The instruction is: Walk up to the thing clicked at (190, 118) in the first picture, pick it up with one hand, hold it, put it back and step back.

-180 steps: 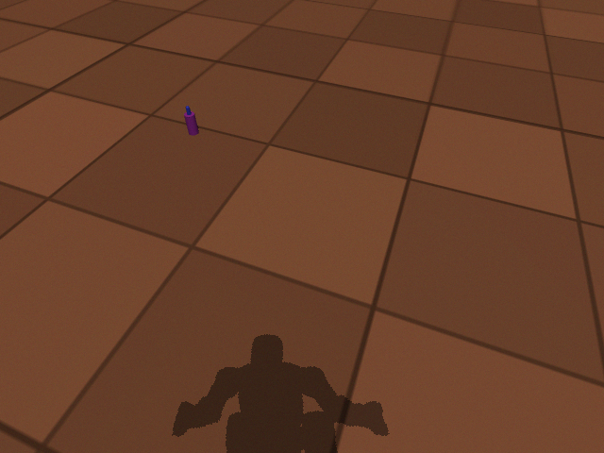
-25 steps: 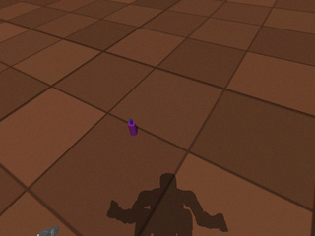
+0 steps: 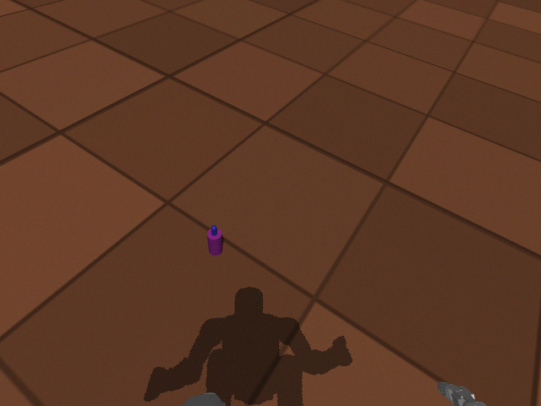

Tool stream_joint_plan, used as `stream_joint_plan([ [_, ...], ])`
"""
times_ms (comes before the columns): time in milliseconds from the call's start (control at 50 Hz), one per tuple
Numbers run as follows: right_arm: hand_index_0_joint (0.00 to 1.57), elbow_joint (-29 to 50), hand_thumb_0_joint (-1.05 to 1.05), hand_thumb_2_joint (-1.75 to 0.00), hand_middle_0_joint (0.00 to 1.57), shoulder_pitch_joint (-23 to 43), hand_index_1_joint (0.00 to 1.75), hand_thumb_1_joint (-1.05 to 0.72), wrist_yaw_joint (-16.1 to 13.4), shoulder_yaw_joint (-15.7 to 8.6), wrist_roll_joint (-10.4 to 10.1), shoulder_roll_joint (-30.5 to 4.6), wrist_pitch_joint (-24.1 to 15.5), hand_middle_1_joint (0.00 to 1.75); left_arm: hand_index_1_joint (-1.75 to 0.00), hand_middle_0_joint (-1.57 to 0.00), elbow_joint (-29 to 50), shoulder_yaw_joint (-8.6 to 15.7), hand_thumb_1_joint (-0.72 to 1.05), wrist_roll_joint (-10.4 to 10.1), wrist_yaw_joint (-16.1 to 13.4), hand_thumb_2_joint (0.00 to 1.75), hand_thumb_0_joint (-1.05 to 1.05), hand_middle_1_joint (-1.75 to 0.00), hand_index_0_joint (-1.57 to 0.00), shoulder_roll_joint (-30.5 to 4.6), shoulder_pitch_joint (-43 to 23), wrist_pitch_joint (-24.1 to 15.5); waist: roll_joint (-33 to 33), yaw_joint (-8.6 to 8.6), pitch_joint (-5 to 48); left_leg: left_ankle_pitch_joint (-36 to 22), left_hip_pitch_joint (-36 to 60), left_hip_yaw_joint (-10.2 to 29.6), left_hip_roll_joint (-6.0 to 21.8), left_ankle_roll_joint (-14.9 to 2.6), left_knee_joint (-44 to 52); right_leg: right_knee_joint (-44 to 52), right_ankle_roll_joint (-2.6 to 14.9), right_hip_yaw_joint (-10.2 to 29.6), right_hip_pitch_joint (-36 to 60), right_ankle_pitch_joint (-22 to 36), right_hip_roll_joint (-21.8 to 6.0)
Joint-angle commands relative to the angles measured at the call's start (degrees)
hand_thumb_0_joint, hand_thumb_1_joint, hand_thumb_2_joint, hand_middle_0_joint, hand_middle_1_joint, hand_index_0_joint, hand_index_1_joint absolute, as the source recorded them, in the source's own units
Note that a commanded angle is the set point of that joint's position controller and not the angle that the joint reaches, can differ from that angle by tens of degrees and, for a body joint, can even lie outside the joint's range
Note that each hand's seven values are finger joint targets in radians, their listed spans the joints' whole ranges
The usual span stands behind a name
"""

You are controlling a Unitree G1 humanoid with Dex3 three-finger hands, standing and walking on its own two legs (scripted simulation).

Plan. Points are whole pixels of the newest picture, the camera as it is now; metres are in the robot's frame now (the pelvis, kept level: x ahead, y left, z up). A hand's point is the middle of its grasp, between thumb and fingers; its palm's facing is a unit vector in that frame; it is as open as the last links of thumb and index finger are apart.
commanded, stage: walk up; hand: left
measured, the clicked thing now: (214, 238) +0.81 +0.18 -0.67
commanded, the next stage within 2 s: none
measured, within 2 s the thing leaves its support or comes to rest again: neither
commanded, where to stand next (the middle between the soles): +0.46 -0.04 m, yaw +0 degrees
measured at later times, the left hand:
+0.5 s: hand (140, 329) +0.25 +0.22 -0.11, palm faces -0.06 -0.90 -0.43, open 7.4 cm
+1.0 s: hand (145, 289) +0.35 +0.24 -0.16, palm faces -0.04 -0.94 -0.33, open 7.4 cm
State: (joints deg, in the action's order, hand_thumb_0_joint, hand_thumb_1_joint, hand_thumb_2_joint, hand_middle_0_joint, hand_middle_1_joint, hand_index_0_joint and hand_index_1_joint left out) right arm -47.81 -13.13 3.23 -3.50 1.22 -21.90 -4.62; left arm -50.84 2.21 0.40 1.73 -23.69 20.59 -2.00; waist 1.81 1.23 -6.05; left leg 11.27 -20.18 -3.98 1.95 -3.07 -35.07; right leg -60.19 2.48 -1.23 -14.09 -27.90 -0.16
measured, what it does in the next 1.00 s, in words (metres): walks ahead: right foot, then left foot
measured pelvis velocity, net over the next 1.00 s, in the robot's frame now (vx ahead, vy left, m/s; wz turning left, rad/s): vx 0.31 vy -0.02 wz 0.00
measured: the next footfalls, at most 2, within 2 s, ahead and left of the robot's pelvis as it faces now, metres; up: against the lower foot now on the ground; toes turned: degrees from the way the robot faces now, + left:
right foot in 0.42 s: +0.28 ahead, -0.18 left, +0.00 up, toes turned -6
left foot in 0.90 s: +0.44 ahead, +0.08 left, +0.00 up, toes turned +2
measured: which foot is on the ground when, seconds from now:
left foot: down 0.00-0.46, up 0.48-0.88, down 0.90-1.00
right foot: up 0.00-0.40, down 0.42-0.94, up 0.96-1.00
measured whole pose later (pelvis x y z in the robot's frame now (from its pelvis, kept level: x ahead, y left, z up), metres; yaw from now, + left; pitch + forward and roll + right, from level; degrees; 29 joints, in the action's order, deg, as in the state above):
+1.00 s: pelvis +0.31 -0.02 +0.00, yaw +0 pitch -4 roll -1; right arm -49.3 -15.6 2.7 -3.6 1.4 -22.5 -4.2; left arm -49.9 2.0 0.5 1.2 -24.2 19.3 -1.5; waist 2.5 0.6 -5.9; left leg 11.8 -20.5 -3.7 2.1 -2.2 -36.1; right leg -54.4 2.2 -1.4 -15.7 -28.3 -1.8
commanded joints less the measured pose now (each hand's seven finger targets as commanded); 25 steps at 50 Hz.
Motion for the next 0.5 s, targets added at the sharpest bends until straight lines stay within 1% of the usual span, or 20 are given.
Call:
stream_joint_plan([
  [0,0.2,3.0,0.0,-0.9,0.2,-5.2,0.3,-0.9,-2.2,-3.9,-1.8,-15.6,-1.0,0.3,-0.3,-0.2,3.3,3.5,0.9,-0.7,0.1,0.9,0.0,-0.3,-0.2,-12.5,3.9,-1.5,-6.7,-1.91,2.0,2.9,10.6,18.3,14.4,-5.77,21.5,-3.6,0.01,7.9,-16.0,7.9,-4.4],
  [20,0.2,3.0,0.0,-0.9,0.2,-4.7,0.3,-0.9,-2.1,-3.8,-2.0,-15.2,-1.3,0.3,-0.3,-0.2,2.5,3.6,0.9,-0.7,0.4,0.9,0.0,-0.3,-0.2,-11.9,5.0,-1.0,-7.4,-1.12,1.3,3.3,7.5,15.1,13.1,-5.81,22.3,-2.6,-0.54,6.5,-13.9,9.5,-4.3],
  [40,0.2,3.3,0.0,-0.9,0.2,-3.6,0.3,-0.9,-2.0,-3.7,-1.8,-15.1,-1.6,0.3,-0.3,-0.2,1.8,3.7,0.9,-0.6,0.6,0.9,0.0,-0.3,-0.2,-11.5,6.3,-0.8,-8.5,-0.5,1.2,4.7,5.6,13.1,12.2,-6.67,22.8,-2.7,-1.28,5.1,-12.5,10.8,-4.2],
  [80,0.2,4.1,0.0,-0.9,0.2,-3.8,0.3,-0.9,-1.9,-3.8,-1.3,-15.1,-1.8,0.3,-0.3,-0.2,2.1,3.7,0.9,-0.3,1.2,0.9,0.0,-0.3,-0.2,-10.8,5.3,-0.6,-9.6,-1.11,0.9,7.6,6.6,11.3,11.8,-7.74,24.0,2.0,-2.26,3.9,-14.4,13.2,-4.9],
  [100,0.2,4.1,0.0,-0.9,0.2,-4.3,0.3,-0.9,-1.8,-3.9,-1.2,-15.5,-2.0,0.3,-0.3,-0.2,2.4,3.7,0.9,-0.1,1.4,0.9,0.0,-0.3,-0.2,-10.7,4.0,-0.6,-10.0,-1.41,0.4,8.7,7.0,11.3,12.1,-8.23,24.9,4.2,-2.83,3.8,-15.3,14.1,-5.4],
  [160,0.2,3.7,0.0,-0.9,0.2,-5.1,0.3,-0.9,-1.7,-4.3,-1.0,-16.6,-2.1,0.3,-0.3,-0.2,3.2,4.1,0.9,0.3,2.0,0.9,0.0,-0.3,-0.2,-11.0,0.0,-0.3,-10.2,-2.32,-1.5,13.9,7.8,12.0,12.4,-7.8,27.5,9.2,-3.7,3.8,-18.3,16.6,-6.4],
  [180,0.2,3.6,0.0,-0.9,0.2,-5.3,0.3,-0.9,-1.6,-4.4,-1.0,-16.6,-2.0,0.3,-0.3,-0.2,3.6,4.1,0.9,0.5,2.1,0.9,0.0,-0.3,-0.2,-10.9,-1.3,-0.4,-10.0,-2.73,-1.3,13.9,9.8,12.2,12.5,-8.15,27.3,11.3,-3.65,3.3,-19.5,16.9,-6.7],
  [220,0.2,3.4,0.0,-0.9,0.2,-6.3,0.3,-0.9,-1.5,-4.4,-1.1,-16.3,-1.8,0.3,-0.3,-0.2,3.9,4.0,0.9,0.6,2.3,0.9,0.0,-0.3,-0.2,-10.4,-3.5,-0.7,-9.3,-3.18,-1.0,11.4,11.8,10.7,12.1,-7.75,26.2,15.1,-3.41,2.4,-19.7,18.7,-7.0],
  [240,0.2,3.5,0.0,-0.9,0.2,-5.7,0.3,-0.9,-1.5,-4.4,-1.2,-16.4,-1.6,0.3,-0.3,-0.2,4.4,3.9,0.9,0.7,2.5,0.9,0.0,-0.3,-0.2,-10.0,-4.7,-0.9,-9.3,-3.19,-0.9,10.5,12.7,10.1,12.5,-8.71,25.0,18.1,-2.99,1.7,-18.8,18.5,-7.4],
  [260,0.2,3.5,0.0,-0.9,0.2,-6.0,0.3,-0.9,-1.5,-4.4,-1.1,-16.2,-1.5,0.3,-0.3,-0.2,4.6,3.8,0.9,0.7,2.6,0.9,0.0,-0.3,-0.2,-9.7,-6.0,-1.2,-8.7,-3.44,-0.4,7.9,13.0,9.2,12.3,-8.65,23.5,21.4,-2.58,1.7,-17.1,19.0,-7.4],
  [280,0.2,3.7,0.0,-0.9,0.2,-6.0,0.3,-0.9,-1.5,-4.3,-1.0,-16.3,-1.5,0.3,-0.3,-0.2,4.7,3.8,0.9,0.5,2.5,0.9,0.0,-0.3,-0.2,-9.5,-6.9,-1.6,-8.7,-3.14,-0.6,6.5,10.7,8.7,12.6,-8.51,22.6,23.5,-2.25,1.8,-14.0,19.5,-7.5],
  [320,0.2,3.9,0.0,-0.9,0.2,-5.3,0.3,-0.9,-1.5,-4.2,-0.9,-16.5,-1.1,0.3,-0.3,-0.2,4.5,3.8,0.9,0.5,2.4,0.9,0.0,-0.3,-0.2,-9.5,-7.6,-2.2,-8.1,-2.97,0.5,0.9,10.3,8.0,12.5,-8.41,19.2,26.9,-1.7,0.1,-9.7,18.4,-5.7],
  [340,0.2,4.3,0.0,-0.9,0.2,-4.8,0.3,-0.9,-1.6,-4.3,-0.9,-16.7,-1.0,0.3,-0.3,-0.2,3.8,3.9,0.9,0.4,2.2,0.9,0.0,-0.3,-0.2,-9.5,-5.5,-2.4,-8.0,-1.59,1.6,-0.6,9.6,8.6,13.2,-8.19,17.1,27.3,-1.23,-0.1,-6.4,18.7,-5.3],
  [360,0.2,4.5,0.0,-0.9,0.2,-4.8,0.3,-0.9,-1.6,-4.2,-0.9,-16.4,-0.7,0.3,-0.3,-0.2,3.1,4.0,0.9,0.6,2.0,0.9,0.0,-0.3,-0.2,-9.9,-4.4,-2.7,-5.7,-1.29,2.6,-2.2,8.8,7.2,12.1,-7.61,13.6,30.2,-1.27,-1.6,-2.6,18.9,-3.8],
  [380,0.2,4.7,0.0,-0.9,0.2,-4.9,0.3,-0.9,-1.7,-3.6,-0.9,-15.3,-0.6,0.3,-0.3,-0.2,2.1,4.4,0.9,0.7,1.5,0.9,0.0,-0.3,-0.2,-10.6,-0.6,-3.2,-4.2,0.88,5.0,-5.5,8.4,6.0,10.7,-6.13,7.4,31.7,-0.69,-1.5,3.1,19.1,-3.2],
  [400,0.2,4.7,0.0,-0.9,0.2,-7.0,0.3,-0.9,-1.7,-2.6,-0.9,-12.4,-0.5,0.3,-0.3,-0.2,0.7,5.4,0.9,0.8,0.8,0.9,0.0,-0.3,-0.2,-12.7,3.9,-3.8,2.8,2.56,9.5,-7.6,6.5,2.7,6.8,-4.58,-4.5,34.6,0.22,-0.1,11.4,16.2,-3.1],
  [420,0.2,5.3,0.0,-0.9,0.2,-10.1,0.3,-0.9,-1.6,-1.1,-1.2,-8.3,-0.5,0.3,-0.3,-0.2,0.5,6.7,0.9,1.2,0.1,0.9,0.0,-0.3,-0.2,-17.0,7.6,-4.3,14.7,3.34,12.9,3.2,-0.9,-0.6,1.8,-1.84,-18.3,38.9,2.82,15.3,17.1,8.6,-13.8],
  [440,0.2,4.7,0.0,-0.9,0.2,-11.0,0.3,-0.9,-1.6,-0.9,-1.2,-8.9,0.1,0.3,-0.3,-0.2,2.2,6.9,0.9,0.7,-0.2,0.9,0.0,-0.3,-0.2,-19.4,5.4,-4.3,15.7,2.64,9.1,18.4,-13.7,1.0,-4.6,0.55,-24.7,46.1,7.37,33.8,19.4,0.9,-22.6],
  [460,0.2,3.5,0.0,-0.9,0.2,-8.9,0.3,-0.9,-2.3,-2.4,-0.7,-14.6,0.7,0.3,-0.3,-0.2,2.3,6.9,0.9,-0.1,-0.2,0.9,0.0,-0.3,-0.2,-20.3,3.8,-3.8,11.7,3.26,7.3,19.5,-15.3,4.4,-1.6,0.33,-29.3,45.8,12.23,37.8,17.4,2.0,-25.4],
  [480,0.2,2.7,0.0,-0.9,0.2,-7.6,0.3,-0.9,-2.4,-2.7,-0.7,-15.6,0.5,0.3,-0.3,-0.2,2.9,6.5,0.9,-0.8,-0.3,0.9,0.0,-0.3,-0.2,-18.4,3.5,-3.5,8.4,3.04,5.0,17.6,-15.4,6.8,-0.2,0.56,-29.9,44.9,12.35,33.2,14.1,9.3,-23.6],
])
